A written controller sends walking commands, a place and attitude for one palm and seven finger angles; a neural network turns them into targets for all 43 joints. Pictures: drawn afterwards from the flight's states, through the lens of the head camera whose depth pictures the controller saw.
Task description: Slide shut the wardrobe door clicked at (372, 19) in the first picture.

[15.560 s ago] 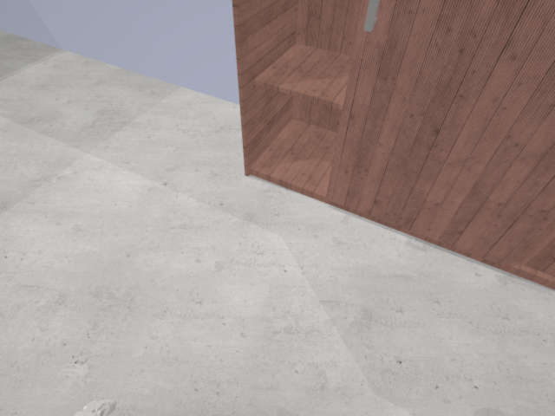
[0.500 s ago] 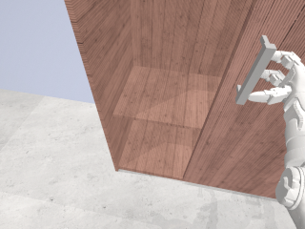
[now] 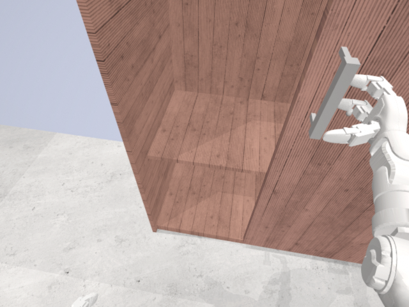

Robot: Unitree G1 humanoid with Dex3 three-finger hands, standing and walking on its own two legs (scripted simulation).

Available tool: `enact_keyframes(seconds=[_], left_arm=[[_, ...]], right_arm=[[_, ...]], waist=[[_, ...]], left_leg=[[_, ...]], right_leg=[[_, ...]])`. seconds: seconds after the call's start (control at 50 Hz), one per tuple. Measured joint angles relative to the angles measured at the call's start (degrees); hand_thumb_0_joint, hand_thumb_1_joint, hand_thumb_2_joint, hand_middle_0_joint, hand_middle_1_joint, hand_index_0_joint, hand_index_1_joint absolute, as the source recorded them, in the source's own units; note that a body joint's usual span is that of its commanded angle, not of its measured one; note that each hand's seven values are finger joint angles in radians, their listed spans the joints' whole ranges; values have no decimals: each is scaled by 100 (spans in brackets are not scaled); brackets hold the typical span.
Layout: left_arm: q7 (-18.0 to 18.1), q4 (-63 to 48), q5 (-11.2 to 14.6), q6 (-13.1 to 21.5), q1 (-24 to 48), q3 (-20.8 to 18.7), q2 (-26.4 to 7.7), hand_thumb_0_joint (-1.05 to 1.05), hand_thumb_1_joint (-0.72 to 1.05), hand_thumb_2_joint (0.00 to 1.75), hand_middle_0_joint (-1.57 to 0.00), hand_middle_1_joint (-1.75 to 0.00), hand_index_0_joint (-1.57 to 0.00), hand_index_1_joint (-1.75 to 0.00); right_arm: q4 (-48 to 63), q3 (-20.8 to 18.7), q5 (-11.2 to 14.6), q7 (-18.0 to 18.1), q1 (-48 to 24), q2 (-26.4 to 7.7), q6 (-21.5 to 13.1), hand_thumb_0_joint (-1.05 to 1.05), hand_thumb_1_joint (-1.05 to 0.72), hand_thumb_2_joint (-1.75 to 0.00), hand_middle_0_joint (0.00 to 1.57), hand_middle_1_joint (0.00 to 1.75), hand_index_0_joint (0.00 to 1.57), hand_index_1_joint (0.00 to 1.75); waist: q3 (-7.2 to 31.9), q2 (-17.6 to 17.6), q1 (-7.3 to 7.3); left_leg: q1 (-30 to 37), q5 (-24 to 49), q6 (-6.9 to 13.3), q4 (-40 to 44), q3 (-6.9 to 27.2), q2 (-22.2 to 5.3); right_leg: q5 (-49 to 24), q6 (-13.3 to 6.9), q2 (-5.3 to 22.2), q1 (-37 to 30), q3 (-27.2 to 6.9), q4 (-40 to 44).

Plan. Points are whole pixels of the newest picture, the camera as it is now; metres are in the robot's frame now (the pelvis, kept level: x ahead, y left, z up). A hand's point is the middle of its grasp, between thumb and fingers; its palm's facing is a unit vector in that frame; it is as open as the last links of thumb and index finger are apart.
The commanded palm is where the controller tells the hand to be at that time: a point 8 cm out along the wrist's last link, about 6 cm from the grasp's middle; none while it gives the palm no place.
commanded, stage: slide the fingers in behind the handle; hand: right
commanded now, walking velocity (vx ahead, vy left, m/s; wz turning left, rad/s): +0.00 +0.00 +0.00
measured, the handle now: (328, 96) +0.50 -0.18 +0.18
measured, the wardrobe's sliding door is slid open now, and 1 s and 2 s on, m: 0.44 0.44 0.44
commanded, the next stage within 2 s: grip the handle and tug to test in 1.30 s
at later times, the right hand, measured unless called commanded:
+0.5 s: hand (326, 106) +0.45 -0.16 +0.19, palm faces +0.07 +1.00 +0.00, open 14.0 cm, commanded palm +0.43 -0.21 +0.19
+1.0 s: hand (319, 108) +0.45 -0.15 +0.19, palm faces +0.08 +1.00 +0.00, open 14.2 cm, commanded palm +0.43 -0.20 +0.19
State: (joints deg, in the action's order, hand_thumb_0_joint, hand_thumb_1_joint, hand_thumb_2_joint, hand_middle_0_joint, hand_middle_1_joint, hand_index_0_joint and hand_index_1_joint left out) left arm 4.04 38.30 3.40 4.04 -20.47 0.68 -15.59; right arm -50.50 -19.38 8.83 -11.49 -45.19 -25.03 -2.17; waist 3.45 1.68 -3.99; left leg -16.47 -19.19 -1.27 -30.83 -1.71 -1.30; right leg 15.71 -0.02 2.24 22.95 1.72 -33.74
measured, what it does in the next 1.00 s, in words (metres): stands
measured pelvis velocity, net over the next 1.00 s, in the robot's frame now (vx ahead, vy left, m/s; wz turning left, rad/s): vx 0.00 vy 0.02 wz -0.01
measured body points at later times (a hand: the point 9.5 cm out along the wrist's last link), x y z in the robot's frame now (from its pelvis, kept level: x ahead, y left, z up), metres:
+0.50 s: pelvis +0.01 +0.01 +0.00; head +0.02 +0.03 +0.45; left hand +0.08 +0.27 -0.12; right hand +0.44 -0.22 +0.19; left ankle -0.04 +0.14 -0.73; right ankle +0.01 -0.12 -0.73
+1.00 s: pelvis +0.00 +0.02 +0.00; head +0.01 +0.03 +0.45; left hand +0.10 +0.27 -0.12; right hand +0.44 -0.20 +0.19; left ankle -0.04 +0.14 -0.73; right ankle +0.01 -0.12 -0.73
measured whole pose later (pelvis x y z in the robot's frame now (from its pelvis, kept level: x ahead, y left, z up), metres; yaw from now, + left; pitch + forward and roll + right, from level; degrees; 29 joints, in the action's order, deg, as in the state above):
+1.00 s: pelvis +0.00 +0.02 +0.00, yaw +0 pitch +4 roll +0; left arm 3.1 38.8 3.3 3.2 -18.2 0.2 -14.9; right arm -43.4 -15.0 8.9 -4.5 -43.5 -17.8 1.4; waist 3.5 2.7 -2.7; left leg -14.5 -20.0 -0.1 -31.0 -2.3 -0.8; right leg 15.4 1.1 2.6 20.4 1.0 -32.2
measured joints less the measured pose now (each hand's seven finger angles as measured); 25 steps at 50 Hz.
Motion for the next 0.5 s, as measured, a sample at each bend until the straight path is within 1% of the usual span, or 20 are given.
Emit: enact_keyframes(seconds=[0.06, 0.14, 0.22, 0.28, 0.4, 0.5], left_arm=[[-12, 23, -9, 46, 26, -24, -5, 1, 91, 90, -21, -30, -20, -30], [-39, 60, -16, 46, 86, -11, 3, 1, 91, 90, -21, -30, -20, -30], [-62, 17, -29, 8, 139, 13, 40, 1, 91, 90, -21, -30, -20, -30], [-64, -9, -37, 6, 125, 9, 64, 1, 91, 90, -21, -30, -20, -30], [-67, 58, -37, -24, 73, 3, 76, 1, 91, 90, -21, -30, -20, -30], [-75, 86, -21, -52, 30, -31, 43, 1, 91, 90, -21, -30, -20, -30]], right_arm=[[169, 130, 21, 80, -16, 118, 28, -1, 50, -30, 30, 120, 30, 120], [168, 189, 53, 173, -94, 284, 121, -1, 50, -30, 30, 120, 30, 120], [79, 183, -40, 307, -142, 331, 219, -1, 50, -30, 30, 120, 30, 120], [115, 168, -69, 416, -107, 362, 176, -1, 50, -30, 31, 121, 30, 120], [177, 174, -55, 401, -48, 373, 123, -1, 50, -30, 31, 121, 30, 120], [356, 240, 4, 390, 39, 469, 164, -1, 50, -30, 30, 120, 30, 120]], waist=[[-5, 18, 35], [30, 42, 61], [41, 52, 28], [23, 68, 28], [19, 75, 46], [34, 101, 57]], left_leg=[[14, -8, 1, 2, -23, -16], [19, -23, 0, -8, -24, -28], [-2, -40, 14, -36, -8, -18], [3, -52, 29, -51, -9, -8], [41, -69, 63, -49, -24, 22], [96, -79, 84, -36, -33, 37]], right_leg=[[-5, 3, -19, -5, -22, 8], [-7, 4, -31, -24, -21, 29], [-7, 17, -19, -31, -7, 41], [-6, 32, -10, -45, -10, 45], [-3, 66, 18, -89, -28, 64], [0, 87, 31, -146, -39, 87]])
